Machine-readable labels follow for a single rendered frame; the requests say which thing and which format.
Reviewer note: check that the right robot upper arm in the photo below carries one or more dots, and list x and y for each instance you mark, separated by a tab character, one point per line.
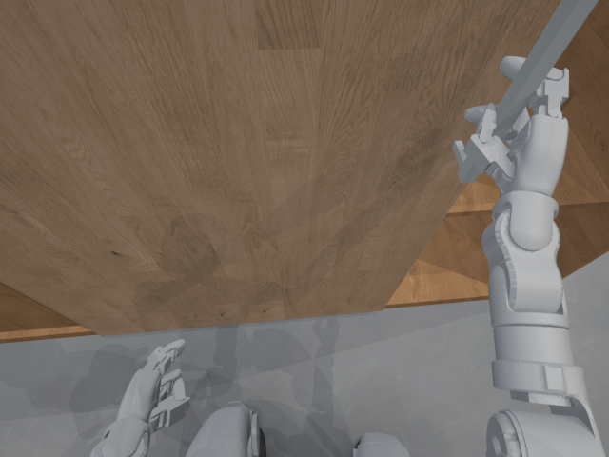
515	433

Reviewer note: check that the right robot thigh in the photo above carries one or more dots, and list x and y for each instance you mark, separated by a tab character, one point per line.
380	445

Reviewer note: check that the handle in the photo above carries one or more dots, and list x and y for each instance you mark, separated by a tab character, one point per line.
558	33

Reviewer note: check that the robot right hand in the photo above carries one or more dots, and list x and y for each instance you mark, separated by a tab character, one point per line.
536	144

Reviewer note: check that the robot thigh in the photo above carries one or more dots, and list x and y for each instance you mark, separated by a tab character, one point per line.
380	445
228	432

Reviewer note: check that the wardrobe door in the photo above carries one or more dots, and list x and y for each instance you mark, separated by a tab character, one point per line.
169	164
20	312

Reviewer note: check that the robot left hand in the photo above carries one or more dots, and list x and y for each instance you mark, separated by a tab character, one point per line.
146	396

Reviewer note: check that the left robot thigh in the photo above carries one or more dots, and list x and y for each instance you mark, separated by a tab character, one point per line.
228	432

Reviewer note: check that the robot right forearm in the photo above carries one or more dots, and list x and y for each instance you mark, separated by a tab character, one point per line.
534	353

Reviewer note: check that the robot left forearm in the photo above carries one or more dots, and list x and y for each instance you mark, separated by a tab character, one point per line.
128	437

